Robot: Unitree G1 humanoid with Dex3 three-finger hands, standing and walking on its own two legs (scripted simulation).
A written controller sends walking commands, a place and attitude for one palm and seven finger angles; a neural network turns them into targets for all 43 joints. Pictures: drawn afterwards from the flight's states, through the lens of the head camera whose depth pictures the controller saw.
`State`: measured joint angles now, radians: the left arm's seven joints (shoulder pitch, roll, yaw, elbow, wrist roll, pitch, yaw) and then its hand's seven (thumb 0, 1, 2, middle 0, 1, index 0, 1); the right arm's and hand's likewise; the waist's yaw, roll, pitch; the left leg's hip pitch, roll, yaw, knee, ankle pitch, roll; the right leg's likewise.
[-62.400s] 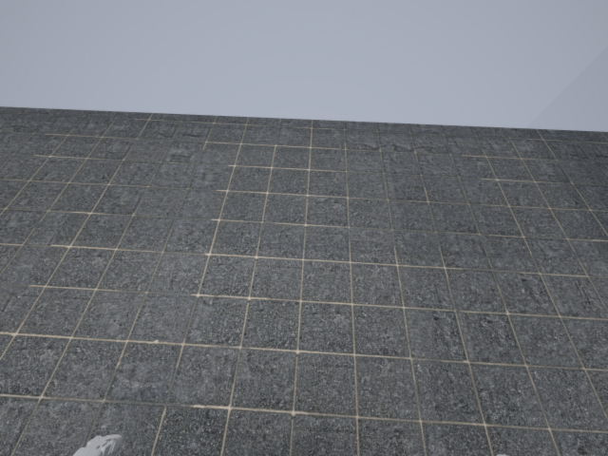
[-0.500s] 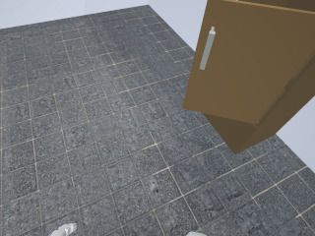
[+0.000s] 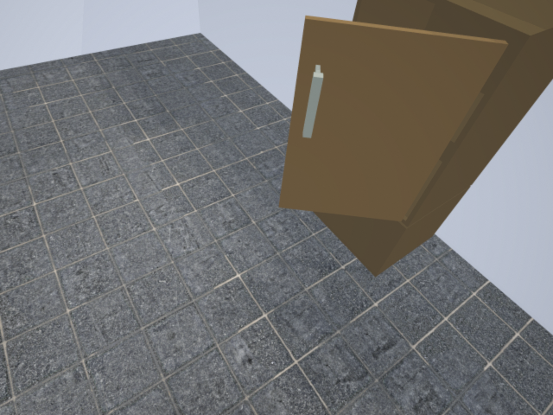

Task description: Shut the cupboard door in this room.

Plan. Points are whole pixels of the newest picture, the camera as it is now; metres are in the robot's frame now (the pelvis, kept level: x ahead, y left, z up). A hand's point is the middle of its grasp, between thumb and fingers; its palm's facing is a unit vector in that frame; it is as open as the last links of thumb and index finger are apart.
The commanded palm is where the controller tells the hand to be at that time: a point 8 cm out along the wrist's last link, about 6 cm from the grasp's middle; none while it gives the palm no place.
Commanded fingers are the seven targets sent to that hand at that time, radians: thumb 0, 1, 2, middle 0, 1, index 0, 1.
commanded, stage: take the last steps up to it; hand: left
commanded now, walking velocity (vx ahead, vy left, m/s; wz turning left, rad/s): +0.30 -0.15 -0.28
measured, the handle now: (312, 102) +0.76 -0.04 +0.04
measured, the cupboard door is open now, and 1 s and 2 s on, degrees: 50 50 50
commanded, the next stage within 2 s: come to a stop and stand still in 0.80 s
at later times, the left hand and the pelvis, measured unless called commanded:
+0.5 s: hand (232, 350) +0.26 +0.08 -0.16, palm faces -0.19 -0.96 -0.20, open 7.4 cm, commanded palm none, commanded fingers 0.00 0.90 0.90 -0.20 -0.30 -0.20 -0.30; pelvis +0.11 -0.09 -0.01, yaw -8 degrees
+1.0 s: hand (264, 338) +0.29 +0.02 -0.18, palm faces -0.05 -0.99 -0.14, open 7.4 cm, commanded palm none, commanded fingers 0.00 0.90 0.90 -0.20 -0.30 -0.20 -0.30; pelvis +0.26 -0.15 +0.01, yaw -5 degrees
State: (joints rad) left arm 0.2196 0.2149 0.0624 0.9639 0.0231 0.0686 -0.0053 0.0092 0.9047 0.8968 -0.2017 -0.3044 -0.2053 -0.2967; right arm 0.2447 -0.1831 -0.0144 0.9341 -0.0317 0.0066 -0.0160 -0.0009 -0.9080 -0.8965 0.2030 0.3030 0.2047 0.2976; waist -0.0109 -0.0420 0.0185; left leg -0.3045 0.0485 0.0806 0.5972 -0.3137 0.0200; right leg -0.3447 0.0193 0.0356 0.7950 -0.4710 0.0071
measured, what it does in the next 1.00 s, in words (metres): walks ahead: right foot, then left foot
